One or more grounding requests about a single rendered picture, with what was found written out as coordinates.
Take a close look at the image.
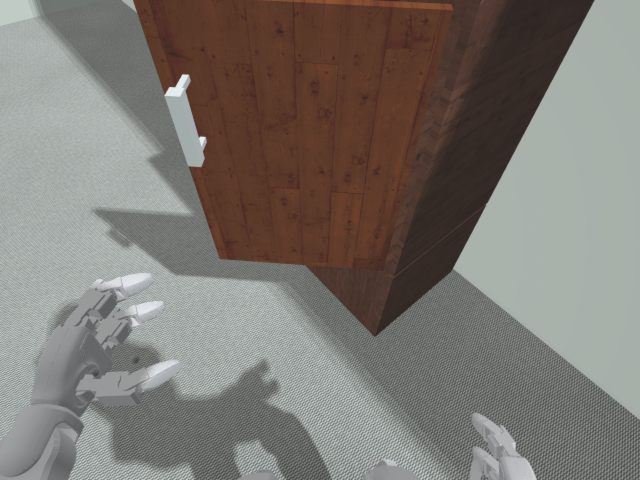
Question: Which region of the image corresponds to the left robot hand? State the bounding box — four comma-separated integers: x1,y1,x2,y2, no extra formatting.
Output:
30,273,182,418

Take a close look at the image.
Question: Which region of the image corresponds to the right robot shin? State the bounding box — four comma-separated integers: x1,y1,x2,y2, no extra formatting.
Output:
373,459,396,470

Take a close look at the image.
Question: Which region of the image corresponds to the cupboard door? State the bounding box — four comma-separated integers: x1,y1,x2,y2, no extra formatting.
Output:
133,0,453,271

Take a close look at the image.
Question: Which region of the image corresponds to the right robot hand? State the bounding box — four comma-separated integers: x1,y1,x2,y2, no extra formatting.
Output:
469,412,537,480

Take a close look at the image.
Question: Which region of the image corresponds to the left robot forearm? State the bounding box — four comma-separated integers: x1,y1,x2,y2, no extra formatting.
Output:
0,404,84,480

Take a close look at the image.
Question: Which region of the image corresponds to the handle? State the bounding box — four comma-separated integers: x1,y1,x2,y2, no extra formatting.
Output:
165,74,207,167

